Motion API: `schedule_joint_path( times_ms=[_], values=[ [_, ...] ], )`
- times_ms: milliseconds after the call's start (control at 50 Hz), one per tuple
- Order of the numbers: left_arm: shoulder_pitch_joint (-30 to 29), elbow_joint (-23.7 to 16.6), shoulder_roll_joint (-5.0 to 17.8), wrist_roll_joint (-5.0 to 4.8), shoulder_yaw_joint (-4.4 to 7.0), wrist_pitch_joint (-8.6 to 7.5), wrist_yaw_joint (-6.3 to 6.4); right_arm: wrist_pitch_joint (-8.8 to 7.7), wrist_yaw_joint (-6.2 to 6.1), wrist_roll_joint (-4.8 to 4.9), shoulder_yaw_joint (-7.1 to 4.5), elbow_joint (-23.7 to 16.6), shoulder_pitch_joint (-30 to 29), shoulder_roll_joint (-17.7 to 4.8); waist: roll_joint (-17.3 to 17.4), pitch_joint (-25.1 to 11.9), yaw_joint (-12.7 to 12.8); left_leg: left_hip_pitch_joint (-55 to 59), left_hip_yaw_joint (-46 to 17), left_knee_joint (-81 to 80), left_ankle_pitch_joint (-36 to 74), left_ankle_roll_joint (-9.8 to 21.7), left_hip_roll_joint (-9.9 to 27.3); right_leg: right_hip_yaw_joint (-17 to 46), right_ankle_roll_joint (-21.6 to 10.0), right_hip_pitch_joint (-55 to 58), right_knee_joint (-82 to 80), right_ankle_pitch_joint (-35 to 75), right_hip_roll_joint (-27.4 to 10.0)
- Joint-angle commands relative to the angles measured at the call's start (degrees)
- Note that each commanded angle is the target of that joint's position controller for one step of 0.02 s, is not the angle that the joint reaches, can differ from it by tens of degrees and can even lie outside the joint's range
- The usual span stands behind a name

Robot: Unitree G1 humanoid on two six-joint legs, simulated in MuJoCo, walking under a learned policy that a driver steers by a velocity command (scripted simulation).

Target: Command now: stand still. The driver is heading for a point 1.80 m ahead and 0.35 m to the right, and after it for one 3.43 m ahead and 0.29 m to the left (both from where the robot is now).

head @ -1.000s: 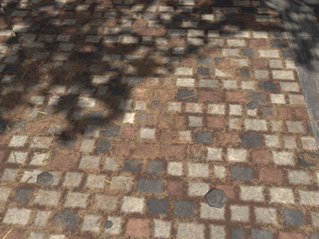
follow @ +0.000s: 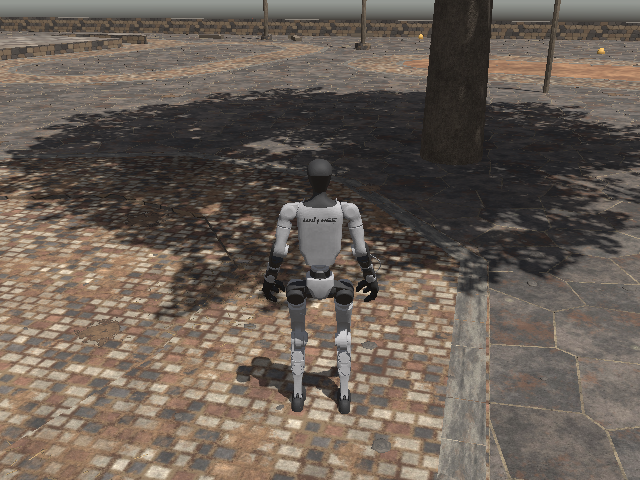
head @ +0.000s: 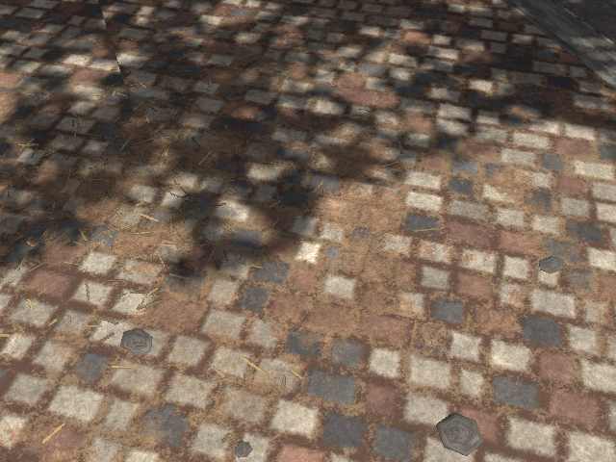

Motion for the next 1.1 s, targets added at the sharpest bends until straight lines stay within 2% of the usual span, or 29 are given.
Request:
schedule_joint_path(
  times_ms=[20,420,440,480,500,520,540,580,600,640,660,680,700,720,740,760,780,800,820,840,880,920,960,1020,1060,1080,1100],
  values=[
    [0.04,-1.67,6.67,-0.06,1.51,-0.59,0.23,-0.66,-0.39,0.1,-1.33,-1.18,-0.86,-6.19,0.48,-1.96,0.16,2.11,-3.57,-4.52,11.11,1.23,3.25,2.35,-0.93,-1.43,-5.27,8.65,-2.24],
    [2.64,5.7,6.15,-0.23,0.91,-0.31,0.89,-0.56,-0.83,0.38,-0.75,9.02,-1.04,-5.63,0.32,-0.62,0.01,2.44,-2.09,-5.89,10.76,0.77,2.71,1.54,-1.1,-0.99,-6.77,8.39,-1.07],
    [3.82,6.5,5.85,-0.31,0.85,-0.21,0.97,-0.5,-0.87,0.46,-0.65,9.83,-0.06,-5.24,0.26,-1.89,-0.02,2.77,-1.28,-5.84,4.77,0.95,1.95,0.92,-1.35,-0.52,-6.85,2.5,-0.4],
    [3.84,6.52,7.13,-1.01,1.35,0.07,1.32,-0.5,-0.95,1.15,-1.02,10.2,0.49,-6.04,-0.68,1.22,-0.13,-2.01,-0.02,-4.0,-16.38,2.36,0.2,2.0,-3.53,-3.77,-6.74,-17.17,-0.14],
    [3.92,6.16,7.5,-1.2,1.45,-0.11,1.45,-0.95,-0.91,1.18,-1.0,9.77,-0.05,-6.05,-1.12,4.0,0.09,-5.6,-0.49,-3.47,-22.0,3.08,0.44,4.27,-4.92,-5.76,-7.84,-23.91,-1.42],
    [4.87,6.1,7.96,-1.48,1.58,-0.65,1.43,-1.79,-0.73,1.31,-0.89,9.29,-0.65,-5.62,-1.92,5.91,0.5,-8.42,-0.82,-2.36,-22.82,3.57,0.88,7.42,-6.41,-6.21,-9.15,-27.12,-3.4],
    [6.74,6.51,8.74,-1.83,1.9,-1.39,1.29,-2.84,-0.41,1.47,-0.72,8.87,-1.33,-4.79,-3.49,6.63,1.19,-10.99,-0.4,0.21,-20.17,3.49,1.0,11.65,-8.18,-4.64,-10.88,-28.4,-6.12],
    [10.08,7.67,11.38,-2.17,2.99,-2.41,0.9,-4.78,0.58,1.72,-0.3,7.92,-2.84,-2.54,-9.16,5.85,1.62,-14.09,3.68,8.99,-10.13,2.65,0.23,23.7,-12.79,-0.62,-17.36,-30.29,-14.53],
    [9.6,7.36,11.61,-2.19,3.17,-2.64,0.74,-5.35,1.05,1.84,-0.26,7.65,-3.29,-2.61,-9.37,6.44,1.3,-13.3,3.06,10.91,-8.65,3.21,1.49,26.9,-14.2,-2.3,-19.18,-28.9,-16.89],
    [4.84,5.38,11.12,-2.34,2.99,-2.79,0.25,-6.02,1.58,2.31,-0.17,8.79,0.44,-2.13,-9.04,6.62,-2.02,-5.5,3.83,3.59,-9.6,5.03,1.8,22.54,-12.47,-7.11,-17.84,-24.36,-15.03],
    [1.46,3.99,10.39,-2.6,2.77,-2.6,-0.03,-6.15,1.55,2.41,-0.58,10.99,5.35,-2.82,-7.72,6.03,-4.59,4.09,4.2,-3.44,-6.16,5.36,0.98,16.96,-10.02,-11.92,-14.96,-20.07,-11.2],
    [-0.9,2.71,8.75,-2.41,2.32,-2.75,-0.2,-6.08,1.4,2.08,-1.4,13.18,10.53,-5.08,-3.96,4.45,-6.27,12.27,0.02,-5.88,-2.57,5.36,2.72,10.82,-7.24,-16.61,-7.27,-11.92,-6.88],
    [-3.16,0.71,4.95,-2.09,1.36,-3.5,-0.37,-6.2,1.25,2.03,-2.86,15.32,18.41,-10.0,9.91,1.94,-8.33,20.53,-17.18,-13.36,-10.19,9.61,12.0,-0.3,-2.97,-25.42,11.61,-4.75,0.83],
    [-3.53,-0.94,5.1,-2.17,1.39,-4.69,-0.13,-6.81,1.96,1.55,-3.43,15.52,22.75,-13.57,17.31,0.52,-9.19,25.31,-35.34,-18.62,-6.64,15.93,22.01,0.19,-1.79,-34.23,26.87,-13.38,3.64],
    [-2.13,-0.35,7.1,-3.11,1.98,-5.36,-0.48,-7.6,2.05,0.76,-1.95,14.46,19.1,-8.93,8.8,2.05,-6.28,25.32,-33.93,-17.34,-2.97,16.4,23.02,4.86,-2.75,-39.03,36.28,-13.8,0.74],
    [-0.31,0.54,6.54,-3.68,1.87,-5.76,-1.14,-8.09,2.16,0.76,-1.24,13.16,16.57,-6.49,6.23,2.55,-4.52,25.1,-27.9,-16.93,0.17,14.64,20.91,5.96,-4.01,-40.87,39.17,-9.1,-1.19],
    [-0.46,0.66,6.33,-3.38,1.99,-6.05,-1.48,-8.13,2.38,0.89,-1.04,12.44,14.62,-6.61,4.41,2.91,-3.32,24.75,-23.0,-17.5,2.84,12.94,19.54,4.86,-4.6,-42.48,38.98,-4.58,-3.16],
    [-2.32,0.22,6.83,-2.71,2.34,-6.16,-1.73,-7.82,2.5,0.99,-0.44,12.02,13.76,-5.44,3.49,3.62,-3.1,23.64,-18.52,-18.11,9.51,11.4,18.32,4.03,-4.56,-42.65,37.08,-1.08,-4.74],
    [-3.3,-0.18,6.47,-2.26,2.49,-6.06,-2.16,-7.24,2.39,0.81,0.19,12.03,14.18,-3.84,4.06,3.28,-2.88,21.74,-14.17,-18.73,14.43,10.16,16.26,2.78,-4.08,-40.45,35.03,1.32,-5.61],
    [-3.6,-0.43,5.33,-2.07,2.29,-5.78,-2.62,-6.74,2.1,0.67,0.45,11.96,14.88,-3.45,4.97,2.82,-2.77,20.01,-11.24,-19.42,17.48,9.8,14.91,1.45,-3.27,-38.45,32.89,3.37,-5.7],
    [-7.38,-2.16,3.49,-1.83,1.57,-5.21,-3.04,-6.08,1.15,0.46,0.54,11.23,14.6,-4.85,4.66,3.97,-3.02,14.99,-6.95,-21.45,20.17,10.08,13.12,-0.81,-1.33,-35.32,25.62,7.64,-5.12],
    [-13.68,-4.72,1.83,-1.8,0.57,-5.05,-3.07,-5.97,0.4,0.27,0.4,10.43,14.28,-6.82,4.41,5.9,-4.08,8.3,-3.66,-23.73,18.75,9.66,11.26,-2.8,-0.51,-28.91,14.31,13.33,-3.3],
    [-16.8,-6.1,2.56,-2.08,0.43,-4.82,-3.17,-6.18,0.14,0.61,-0.01,10.84,16.73,-8.57,5.71,6.46,-4.68,6.72,-3.0,-25.78,17.61,9.76,12.08,-3.93,-0.76,-23.63,7.76,16.75,-1.59],
    [-18.12,-7.46,4.88,-2.49,0.94,-4.75,-3.59,-6.22,0.1,1.66,-0.54,11.33,17.49,-8.87,5.92,6.94,-3.08,12.5,-2.19,-24.23,21.71,8.7,14.91,-1.89,-3.18,-22.34,2.19,17.93,-1.39],
    [-14.02,-6.84,7.22,-2.32,2.09,-4.91,-3.73,-5.69,0.15,1.25,-1.09,10.79,16.13,-9.94,6.74,2.67,0.27,17.06,-0.97,-17.53,38.35,7.21,15.97,-2.31,-5.23,-16.35,1.82,15.75,0.42],
    [-8.23,-5.32,8.86,-2.33,3.09,-4.78,-3.56,-5.11,0.2,0.82,-1.36,10.44,15.28,-10.43,7.63,-1.71,3.55,17.77,0.19,-10.18,48.52,6.34,15.4,-3.33,-6.51,-9.15,2.76,13.91,2.13],
    [1.18,-2.34,10.77,-2.55,4.41,-4.42,-3.18,-4.49,0.24,0.39,-1.14,9.91,14.69,-9.73,7.2,-7.26,8.05,14.61,1.89,1.22,52.3,4.92,13.09,-4.26,-8.03,2.62,2.58,13.32,3.37]
  ],
)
